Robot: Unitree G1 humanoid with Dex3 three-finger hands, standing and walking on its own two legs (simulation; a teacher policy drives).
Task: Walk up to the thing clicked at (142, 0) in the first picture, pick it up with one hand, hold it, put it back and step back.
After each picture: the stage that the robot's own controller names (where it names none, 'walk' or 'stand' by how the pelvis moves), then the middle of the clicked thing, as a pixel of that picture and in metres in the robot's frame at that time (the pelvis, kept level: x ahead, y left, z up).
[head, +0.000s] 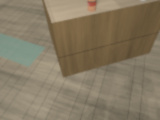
stand; out of the picture +1.24 -0.45 -0.07
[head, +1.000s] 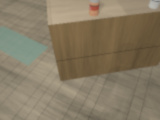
walk; out of the picture +1.09 -0.43 -0.05
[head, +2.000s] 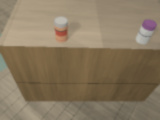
walk; (145, 32) +0.70 -0.28 -0.03
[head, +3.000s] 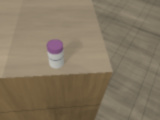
walk; (55, 54) +0.50 +0.14 -0.02
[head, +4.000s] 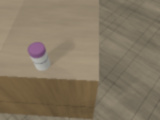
stand; (39, 56) +0.47 +0.23 -0.05
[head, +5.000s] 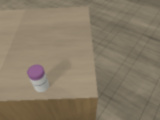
stand; (38, 78) +0.42 +0.23 -0.06
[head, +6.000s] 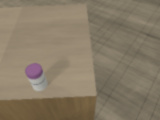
stand; (37, 77) +0.42 +0.23 -0.06
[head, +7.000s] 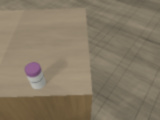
stand; (35, 76) +0.45 +0.25 -0.07
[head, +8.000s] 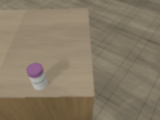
stand; (37, 76) +0.44 +0.24 -0.07
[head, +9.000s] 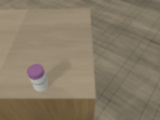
rise first; (38, 78) +0.43 +0.23 -0.07
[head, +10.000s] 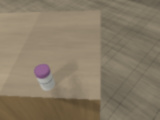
rise first; (45, 77) +0.44 +0.24 -0.07
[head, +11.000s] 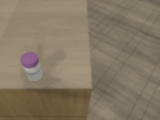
go down; (32, 67) +0.46 +0.22 -0.05
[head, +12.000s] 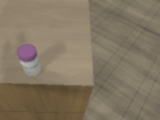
go down; (29, 60) +0.45 +0.22 -0.02
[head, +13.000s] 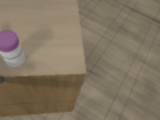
close in; (10, 49) +0.45 +0.23 +0.01
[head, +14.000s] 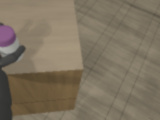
close; (8, 45) +0.47 +0.23 +0.03
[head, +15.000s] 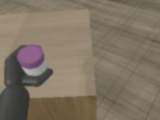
lift; (35, 66) +0.33 +0.16 +0.16
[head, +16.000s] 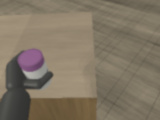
hold; (36, 70) +0.32 +0.17 +0.14
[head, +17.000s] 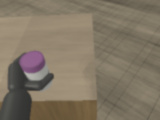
hold; (37, 72) +0.33 +0.17 +0.13
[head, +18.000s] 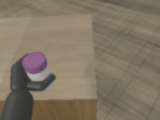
hold; (39, 72) +0.33 +0.16 +0.13
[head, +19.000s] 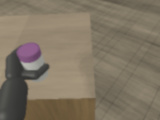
crouch; (33, 63) +0.37 +0.18 +0.13
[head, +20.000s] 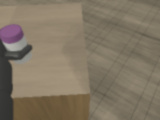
lower; (16, 44) +0.44 +0.23 +0.13
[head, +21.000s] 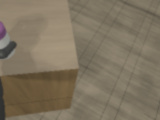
lower; out of the picture +0.48 +0.23 +0.04
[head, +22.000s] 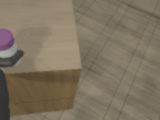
lower; (6, 49) +0.46 +0.23 +0.03
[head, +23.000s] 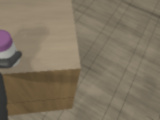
lower; (4, 50) +0.45 +0.23 +0.03
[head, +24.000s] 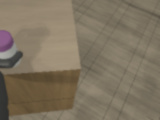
lower; (5, 50) +0.45 +0.23 +0.03
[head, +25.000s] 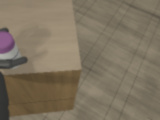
open; (7, 51) +0.45 +0.23 +0.03
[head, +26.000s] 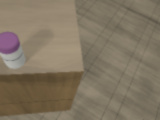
sink last; (11, 51) +0.45 +0.22 +0.01
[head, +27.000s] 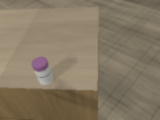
sink last; (43, 71) +0.46 +0.24 -0.02
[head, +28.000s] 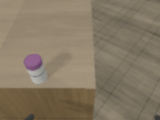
stand; (36, 69) +0.43 +0.23 -0.01
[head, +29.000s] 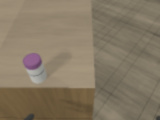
stand; (35, 68) +0.43 +0.23 -0.01
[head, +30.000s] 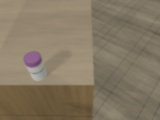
stand; (36, 66) +0.45 +0.23 -0.01
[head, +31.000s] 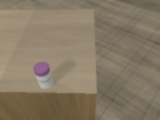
stand; (44, 75) +0.45 +0.22 -0.07
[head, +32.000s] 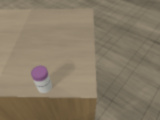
stand; (42, 79) +0.43 +0.22 -0.07
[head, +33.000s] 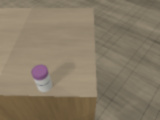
stand; (42, 78) +0.43 +0.22 -0.07
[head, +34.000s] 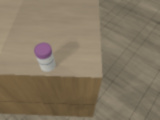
walk; (45, 57) +0.47 +0.19 -0.05
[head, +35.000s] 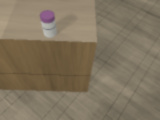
walk; (48, 24) +0.66 +0.21 -0.05
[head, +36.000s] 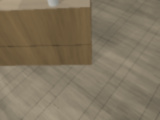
walk; out of the picture +0.96 +0.28 -0.05
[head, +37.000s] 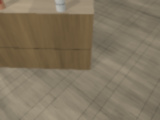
stand; (60, 2) +1.06 +0.21 -0.06
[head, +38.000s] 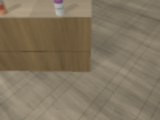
stand; (59, 6) +1.09 +0.21 -0.07
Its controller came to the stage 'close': yes
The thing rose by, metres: 0.20
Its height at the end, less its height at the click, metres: +0.00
